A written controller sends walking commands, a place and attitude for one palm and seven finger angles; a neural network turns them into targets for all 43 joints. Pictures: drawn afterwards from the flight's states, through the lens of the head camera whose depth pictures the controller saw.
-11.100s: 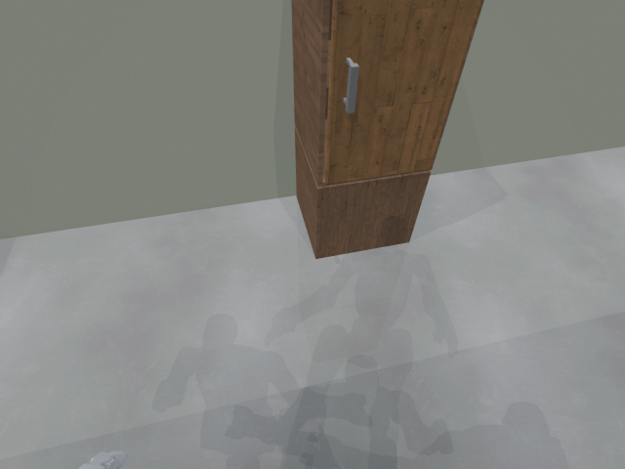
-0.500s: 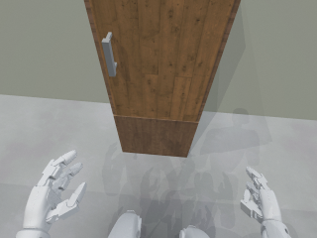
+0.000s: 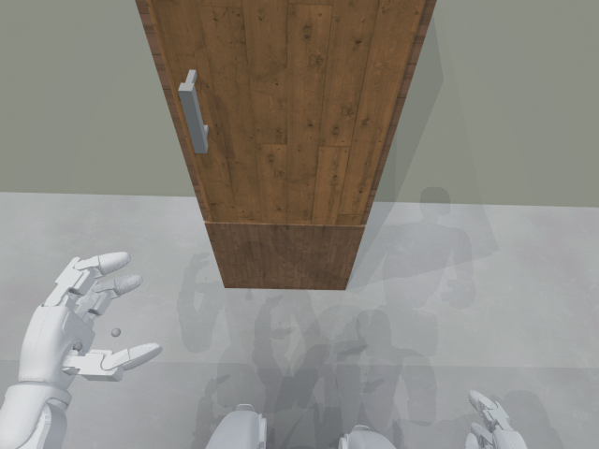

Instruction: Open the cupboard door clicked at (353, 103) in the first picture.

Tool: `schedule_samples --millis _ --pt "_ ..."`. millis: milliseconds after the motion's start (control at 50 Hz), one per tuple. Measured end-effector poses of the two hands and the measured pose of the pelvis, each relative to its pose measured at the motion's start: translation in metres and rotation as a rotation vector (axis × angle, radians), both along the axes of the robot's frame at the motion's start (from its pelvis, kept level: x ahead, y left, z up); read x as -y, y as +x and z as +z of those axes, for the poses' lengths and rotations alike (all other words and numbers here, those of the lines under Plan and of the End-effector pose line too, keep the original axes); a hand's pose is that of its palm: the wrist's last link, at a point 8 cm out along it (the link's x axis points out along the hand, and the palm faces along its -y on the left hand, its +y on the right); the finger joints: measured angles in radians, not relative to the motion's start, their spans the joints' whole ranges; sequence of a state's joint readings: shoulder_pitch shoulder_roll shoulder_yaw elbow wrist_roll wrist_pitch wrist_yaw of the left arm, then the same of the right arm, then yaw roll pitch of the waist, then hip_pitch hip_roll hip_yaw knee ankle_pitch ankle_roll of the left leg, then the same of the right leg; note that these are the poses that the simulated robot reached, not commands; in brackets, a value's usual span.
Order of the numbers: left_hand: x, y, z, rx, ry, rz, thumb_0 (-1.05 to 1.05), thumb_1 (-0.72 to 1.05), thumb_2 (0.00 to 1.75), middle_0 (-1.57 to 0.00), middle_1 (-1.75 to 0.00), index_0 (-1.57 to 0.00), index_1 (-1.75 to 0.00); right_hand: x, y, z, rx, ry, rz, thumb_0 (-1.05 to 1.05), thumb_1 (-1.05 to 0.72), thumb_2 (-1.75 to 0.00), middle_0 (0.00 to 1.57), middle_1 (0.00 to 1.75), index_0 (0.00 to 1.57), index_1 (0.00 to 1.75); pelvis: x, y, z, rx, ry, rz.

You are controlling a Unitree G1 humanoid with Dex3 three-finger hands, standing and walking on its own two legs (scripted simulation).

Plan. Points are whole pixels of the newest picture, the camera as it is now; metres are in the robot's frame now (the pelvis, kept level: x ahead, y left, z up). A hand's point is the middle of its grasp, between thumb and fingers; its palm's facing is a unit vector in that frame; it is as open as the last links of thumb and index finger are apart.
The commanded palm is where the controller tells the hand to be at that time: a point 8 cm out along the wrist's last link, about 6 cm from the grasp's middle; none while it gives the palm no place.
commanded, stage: raise the hand with hooked fingers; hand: left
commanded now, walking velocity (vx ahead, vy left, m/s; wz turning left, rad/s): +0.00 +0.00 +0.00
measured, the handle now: (196, 113) +0.60 +0.21 +0.08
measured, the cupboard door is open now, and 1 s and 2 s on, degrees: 0 0 0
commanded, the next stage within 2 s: move the hooked fingers beside the handle in 1.14 s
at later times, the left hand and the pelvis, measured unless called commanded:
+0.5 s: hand (71, 290) +0.28 +0.28 +0.08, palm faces +0.06 -1.00 -0.04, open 13.9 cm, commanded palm +0.26 +0.33 +0.08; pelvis +0.01 +0.02 +0.02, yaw +1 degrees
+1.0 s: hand (81, 271) +0.30 +0.28 +0.09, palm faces +0.05 -1.00 -0.03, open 13.9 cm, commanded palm +0.27 +0.33 +0.09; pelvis +0.01 +0.01 +0.02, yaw +0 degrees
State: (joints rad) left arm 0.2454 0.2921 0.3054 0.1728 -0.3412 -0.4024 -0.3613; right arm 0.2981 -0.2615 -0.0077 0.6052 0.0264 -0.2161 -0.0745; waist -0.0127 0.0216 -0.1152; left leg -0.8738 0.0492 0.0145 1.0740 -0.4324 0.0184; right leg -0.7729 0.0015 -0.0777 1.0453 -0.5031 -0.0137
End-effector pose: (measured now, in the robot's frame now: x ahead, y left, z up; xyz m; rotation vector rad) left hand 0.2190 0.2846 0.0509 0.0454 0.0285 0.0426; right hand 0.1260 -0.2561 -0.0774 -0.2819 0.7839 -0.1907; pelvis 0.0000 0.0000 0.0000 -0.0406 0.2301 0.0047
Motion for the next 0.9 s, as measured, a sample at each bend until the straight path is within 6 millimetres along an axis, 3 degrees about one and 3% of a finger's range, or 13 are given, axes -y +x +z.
schedule_samples --millis 260,380,500,700,900 --pt "-0.028 0.017 0.015 0.024 -0.006 0.011 -0.01 -0.32 0.38 -0.29 -1.08 -0.29 -1.09 -0.031 0.044 0.028 0.103 0.004 0.087 0.01 -0.90 -0.90 0.20 0.30 0.20 0.30 -0.014 0.005 0.010 0.026 -0.014 0.012" --pt "-0.041 0.025 0.024 0.018 -0.006 0.014 -0.01 -0.43 0.33 -0.30 -1.15 -0.30 -1.16 -0.045 0.053 0.032 0.111 0.026 0.117 0.01 -0.90 -0.90 0.20 0.30 0.20 0.30 -0.016 0.007 0.014 0.035 -0.017 0.016" --pt "-0.051 0.035 0.029 0.013 -0.010 0.018 -0.01 -0.48 0.31 -0.30 -1.18 -0.30 -1.19 -0.045 0.048 0.031 0.083 0.025 0.115 0.01 -0.90 -0.90 0.20 0.30 0.20 0.30 -0.016 0.008 0.018 0.041 -0.016 0.016" --pt "-0.061 0.053 0.041 0.016 -0.015 0.010 -0.02 -0.50 0.30 -0.30 -1.19 -0.30 -1.20 -0.026 0.027 0.030 0.022 -0.001 0.066 0.01 -0.90 -0.90 0.20 0.30 0.20 0.30 -0.013 0.009 0.023 0.047 -0.011 0.010" --pt "-0.048 0.057 0.034 -0.001 -0.029 -0.005 -0.02 -0.50 0.30 -0.30 -1.20 -0.30 -1.20 -0.011 0.016 0.031 -0.001 -0.012 0.034 0.01 -0.90 -0.90 0.20 0.30 0.20 0.30 -0.008 0.010 0.024 0.041 -0.004 0.001"
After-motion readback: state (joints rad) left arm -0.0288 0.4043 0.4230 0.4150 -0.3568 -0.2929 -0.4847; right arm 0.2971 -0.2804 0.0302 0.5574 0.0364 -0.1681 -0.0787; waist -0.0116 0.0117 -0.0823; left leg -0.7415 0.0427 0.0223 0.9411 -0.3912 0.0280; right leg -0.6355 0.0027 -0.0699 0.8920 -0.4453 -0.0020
